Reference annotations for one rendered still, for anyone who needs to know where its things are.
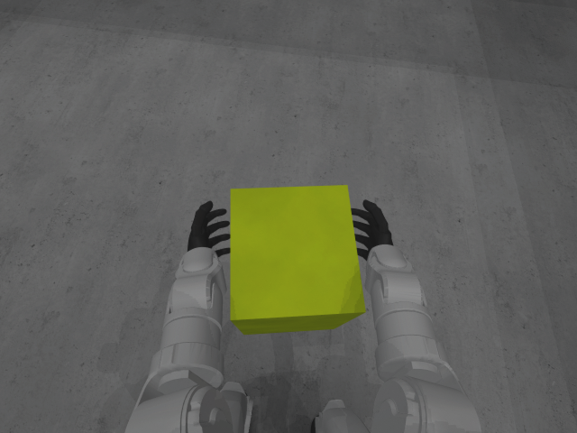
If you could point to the right robot upper arm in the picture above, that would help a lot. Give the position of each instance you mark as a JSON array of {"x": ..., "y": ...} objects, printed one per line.
[{"x": 406, "y": 404}]

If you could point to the robot left forearm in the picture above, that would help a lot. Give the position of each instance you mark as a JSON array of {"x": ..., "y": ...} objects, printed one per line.
[{"x": 190, "y": 343}]

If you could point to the robot shin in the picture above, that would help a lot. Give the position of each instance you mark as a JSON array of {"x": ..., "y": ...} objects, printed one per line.
[
  {"x": 233, "y": 386},
  {"x": 334, "y": 404}
]

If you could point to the robot left shin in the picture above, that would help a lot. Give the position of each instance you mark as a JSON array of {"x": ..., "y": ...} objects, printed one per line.
[{"x": 233, "y": 386}]

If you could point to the robot right forearm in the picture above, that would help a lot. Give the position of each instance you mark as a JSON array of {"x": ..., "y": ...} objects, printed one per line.
[{"x": 406, "y": 338}]

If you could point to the robot right hand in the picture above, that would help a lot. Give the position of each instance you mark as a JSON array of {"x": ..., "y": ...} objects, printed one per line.
[{"x": 377, "y": 230}]

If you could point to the robot right shin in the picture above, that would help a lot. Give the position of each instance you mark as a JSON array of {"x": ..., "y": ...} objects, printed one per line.
[{"x": 334, "y": 404}]

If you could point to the left robot upper arm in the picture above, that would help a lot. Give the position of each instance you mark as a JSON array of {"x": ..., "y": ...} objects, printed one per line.
[{"x": 195, "y": 409}]

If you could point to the carton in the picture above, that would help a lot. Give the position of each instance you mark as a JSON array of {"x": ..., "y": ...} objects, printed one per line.
[{"x": 294, "y": 261}]

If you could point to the robot left hand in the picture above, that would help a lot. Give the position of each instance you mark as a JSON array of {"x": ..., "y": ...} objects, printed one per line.
[{"x": 200, "y": 231}]

